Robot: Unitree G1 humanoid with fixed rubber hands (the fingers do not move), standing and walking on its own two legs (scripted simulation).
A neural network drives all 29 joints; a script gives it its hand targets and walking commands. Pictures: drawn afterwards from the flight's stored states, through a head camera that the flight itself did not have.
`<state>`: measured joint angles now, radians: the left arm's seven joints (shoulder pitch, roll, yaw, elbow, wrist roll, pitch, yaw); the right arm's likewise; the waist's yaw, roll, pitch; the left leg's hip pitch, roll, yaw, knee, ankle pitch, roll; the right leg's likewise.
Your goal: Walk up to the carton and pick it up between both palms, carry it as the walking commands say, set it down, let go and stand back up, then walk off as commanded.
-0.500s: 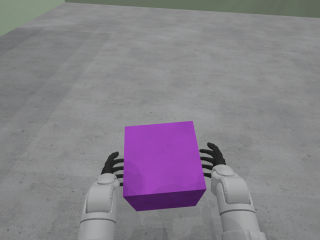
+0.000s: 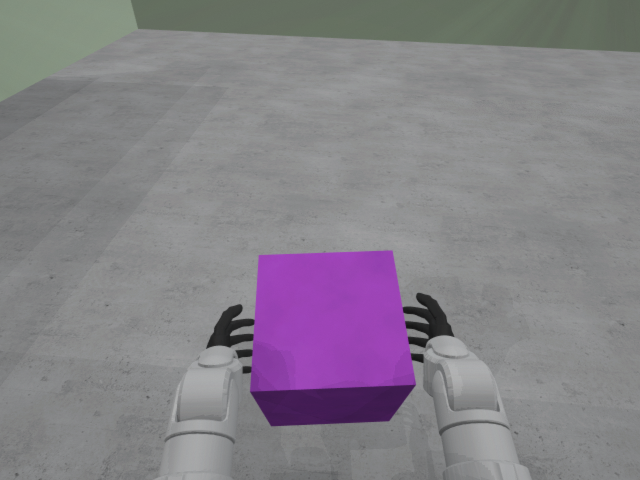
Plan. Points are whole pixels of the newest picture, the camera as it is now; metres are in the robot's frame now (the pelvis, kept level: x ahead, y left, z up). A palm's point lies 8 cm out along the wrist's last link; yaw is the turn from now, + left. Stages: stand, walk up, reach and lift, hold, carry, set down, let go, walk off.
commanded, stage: carry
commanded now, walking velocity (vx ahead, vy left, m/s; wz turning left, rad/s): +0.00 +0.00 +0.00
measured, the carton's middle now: (328, 343) +0.37 +0.00 -0.04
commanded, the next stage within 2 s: hold in 0.48 s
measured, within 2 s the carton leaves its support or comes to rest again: neither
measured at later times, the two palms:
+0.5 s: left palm (214, 360) +0.29 +0.15 +0.04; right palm (429, 349) +0.30 -0.13 +0.04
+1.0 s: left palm (222, 356) +0.29 +0.14 +0.05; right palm (442, 358) +0.29 -0.14 +0.05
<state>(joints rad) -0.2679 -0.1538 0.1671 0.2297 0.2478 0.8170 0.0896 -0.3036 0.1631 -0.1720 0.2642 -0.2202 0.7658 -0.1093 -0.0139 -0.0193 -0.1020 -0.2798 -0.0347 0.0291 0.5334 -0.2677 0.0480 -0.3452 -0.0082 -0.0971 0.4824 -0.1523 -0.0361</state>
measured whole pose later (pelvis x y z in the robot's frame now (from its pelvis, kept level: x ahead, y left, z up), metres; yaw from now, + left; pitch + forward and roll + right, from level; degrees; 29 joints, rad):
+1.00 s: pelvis -0.01 +0.01 +0.00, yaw +3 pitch -9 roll +0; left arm -0.40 -0.20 0.29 0.53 0.31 0.65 0.07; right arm -0.38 0.18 -0.31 0.43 -0.34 0.69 -0.09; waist -0.06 0.04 0.00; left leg -0.11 -0.08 -0.01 0.51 -0.26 0.07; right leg -0.17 0.02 0.03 0.49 -0.17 0.00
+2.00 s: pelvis -0.03 +0.04 -0.08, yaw +3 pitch +23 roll -1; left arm -0.59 -0.23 0.41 0.70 0.24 0.19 0.19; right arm -0.62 0.11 -0.50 0.65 -0.29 0.22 -0.05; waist -0.08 0.08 -0.07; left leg -1.05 -0.15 -0.02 1.03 -0.38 0.07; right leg -1.09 0.05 0.10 0.99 -0.30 0.02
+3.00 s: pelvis -0.06 -0.02 -0.23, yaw +5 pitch +38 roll +2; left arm -0.91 -0.01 0.32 0.79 0.10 0.23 0.18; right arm -0.88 0.10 -0.41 0.69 -0.14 0.21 -0.26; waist -0.05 0.01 -0.13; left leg -1.76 -0.13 -0.01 1.66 -0.56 0.00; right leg -1.83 0.09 0.02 1.62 -0.45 -0.02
